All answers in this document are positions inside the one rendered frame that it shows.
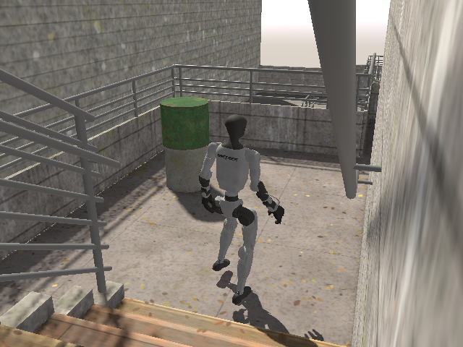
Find stairs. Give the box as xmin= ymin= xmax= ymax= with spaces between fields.
xmin=0 ymin=297 xmax=346 ymax=347

